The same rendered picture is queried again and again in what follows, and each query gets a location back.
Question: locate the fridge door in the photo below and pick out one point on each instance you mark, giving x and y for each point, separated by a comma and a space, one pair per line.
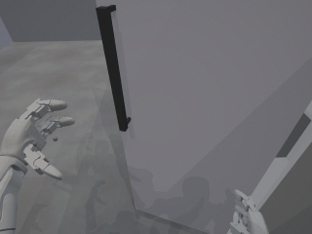
213, 88

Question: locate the left robot forearm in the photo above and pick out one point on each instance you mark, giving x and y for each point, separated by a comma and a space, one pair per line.
12, 171

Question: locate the right robot hand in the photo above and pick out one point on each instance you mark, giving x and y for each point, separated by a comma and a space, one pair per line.
253, 221

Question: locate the handle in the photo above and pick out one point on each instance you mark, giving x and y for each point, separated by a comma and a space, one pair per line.
108, 42

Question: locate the left robot hand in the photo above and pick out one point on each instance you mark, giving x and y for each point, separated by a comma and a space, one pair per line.
17, 141

